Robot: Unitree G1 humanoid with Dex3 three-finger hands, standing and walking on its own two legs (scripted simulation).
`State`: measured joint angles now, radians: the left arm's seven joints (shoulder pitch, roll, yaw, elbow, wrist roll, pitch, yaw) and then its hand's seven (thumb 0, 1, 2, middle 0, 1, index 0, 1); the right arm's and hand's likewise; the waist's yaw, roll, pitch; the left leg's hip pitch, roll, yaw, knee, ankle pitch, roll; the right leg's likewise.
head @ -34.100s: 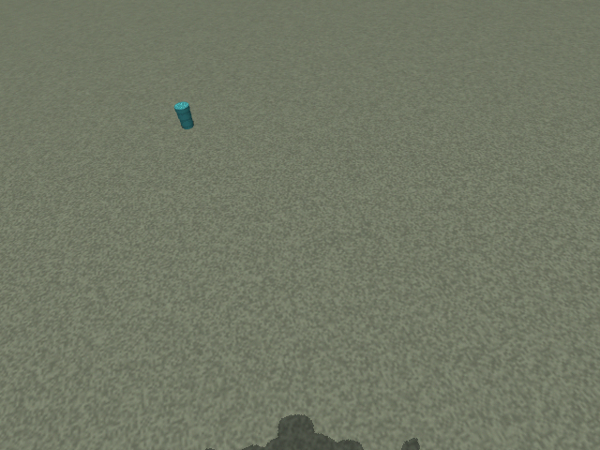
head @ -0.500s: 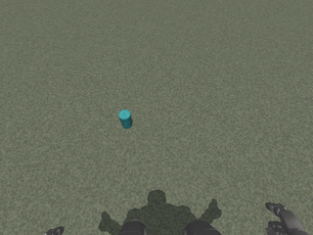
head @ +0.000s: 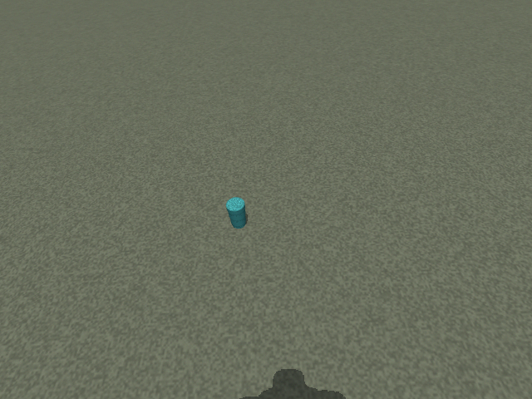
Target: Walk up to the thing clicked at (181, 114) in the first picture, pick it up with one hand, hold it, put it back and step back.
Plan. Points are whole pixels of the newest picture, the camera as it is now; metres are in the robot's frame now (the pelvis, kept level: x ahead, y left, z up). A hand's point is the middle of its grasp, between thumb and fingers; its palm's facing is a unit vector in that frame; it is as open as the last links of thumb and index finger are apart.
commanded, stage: step back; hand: left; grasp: from the side
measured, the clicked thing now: (237, 213) +1.01 +0.19 -0.69
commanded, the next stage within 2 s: stand in 0.74 s
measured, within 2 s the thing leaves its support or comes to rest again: neither
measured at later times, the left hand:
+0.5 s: hand out of the picture +0.09 +0.28 -0.16, palm faces +0.03 -0.94 -0.35, open 7.4 cm
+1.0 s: hand out of the picture +0.15 +0.26 -0.13, palm faces -0.02 -0.94 -0.34, open 7.4 cm
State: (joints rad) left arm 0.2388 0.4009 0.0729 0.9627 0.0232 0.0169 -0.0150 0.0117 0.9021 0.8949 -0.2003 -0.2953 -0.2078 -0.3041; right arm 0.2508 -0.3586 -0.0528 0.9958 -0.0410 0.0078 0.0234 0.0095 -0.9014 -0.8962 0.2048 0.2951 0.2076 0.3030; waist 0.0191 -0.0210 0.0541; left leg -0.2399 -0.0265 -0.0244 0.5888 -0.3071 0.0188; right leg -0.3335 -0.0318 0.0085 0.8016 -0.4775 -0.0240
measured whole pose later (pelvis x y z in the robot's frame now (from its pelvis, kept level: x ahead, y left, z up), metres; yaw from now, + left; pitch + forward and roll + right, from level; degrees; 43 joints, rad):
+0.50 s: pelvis +0.03 +0.01 +0.00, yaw +1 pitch -2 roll +0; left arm 0.18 0.38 0.04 1.03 0.01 -0.01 0.00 0.01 0.90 0.89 -0.20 -0.30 -0.21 -0.30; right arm 0.13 -0.35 -0.04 1.02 -0.03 -0.01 0.01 0.01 -0.90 -0.90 0.20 0.29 0.21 0.30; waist 0.03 -0.03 0.08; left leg -0.29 0.02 0.02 0.60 -0.27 0.00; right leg -0.23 -0.03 0.00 0.62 -0.36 -0.01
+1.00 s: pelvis +0.04 +0.01 +0.02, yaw +0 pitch -3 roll +0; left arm 0.06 0.35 0.00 1.11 0.01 -0.02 0.00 0.01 0.90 0.90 -0.20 -0.30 -0.21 -0.30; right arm 0.04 -0.34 -0.01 1.12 -0.01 -0.01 0.01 0.01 -0.90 -0.90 0.20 0.30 0.21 0.30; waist 0.00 0.00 0.06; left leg -0.14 0.03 0.03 0.37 -0.17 -0.02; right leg -0.07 -0.02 0.01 0.36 -0.23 0.02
